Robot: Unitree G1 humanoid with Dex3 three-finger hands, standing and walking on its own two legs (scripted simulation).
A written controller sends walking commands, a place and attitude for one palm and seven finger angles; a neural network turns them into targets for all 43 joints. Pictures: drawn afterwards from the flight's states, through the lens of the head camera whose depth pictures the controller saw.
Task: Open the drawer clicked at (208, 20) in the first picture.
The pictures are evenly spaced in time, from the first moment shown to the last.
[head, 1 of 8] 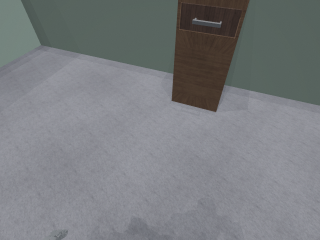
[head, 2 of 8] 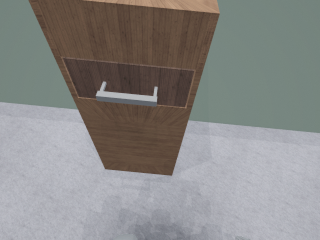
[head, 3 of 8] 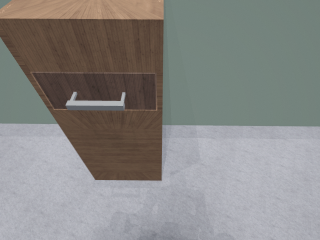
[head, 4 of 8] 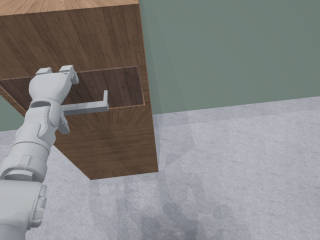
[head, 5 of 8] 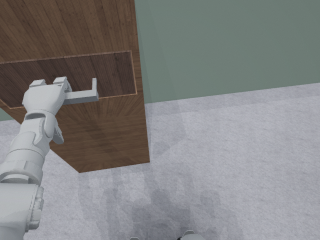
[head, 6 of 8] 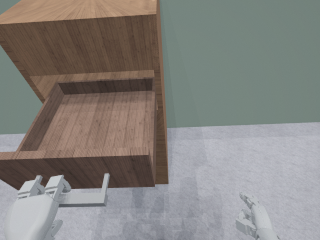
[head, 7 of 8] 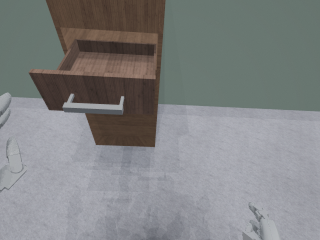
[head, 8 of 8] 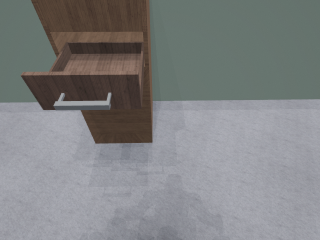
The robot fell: no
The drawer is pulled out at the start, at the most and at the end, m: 0.00 0.30 0.30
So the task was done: yes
